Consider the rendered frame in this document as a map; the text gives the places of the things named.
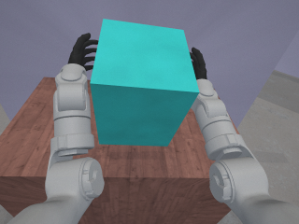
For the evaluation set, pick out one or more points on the left robot upper arm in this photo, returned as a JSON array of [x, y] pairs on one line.
[[71, 186]]

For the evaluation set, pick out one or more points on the robot right hand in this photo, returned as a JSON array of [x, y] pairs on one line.
[[198, 64]]

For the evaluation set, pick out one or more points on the robot left hand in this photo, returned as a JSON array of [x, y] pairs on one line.
[[79, 52]]

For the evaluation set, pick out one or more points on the robot right forearm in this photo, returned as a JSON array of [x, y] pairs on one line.
[[222, 141]]

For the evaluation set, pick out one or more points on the pedestal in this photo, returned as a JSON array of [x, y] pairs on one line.
[[142, 184]]

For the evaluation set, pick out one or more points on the robot left forearm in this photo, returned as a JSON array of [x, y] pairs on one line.
[[72, 115]]

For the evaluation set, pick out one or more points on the right robot upper arm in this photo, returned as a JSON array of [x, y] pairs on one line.
[[242, 184]]

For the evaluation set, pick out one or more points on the carton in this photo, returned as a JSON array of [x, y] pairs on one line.
[[142, 84]]

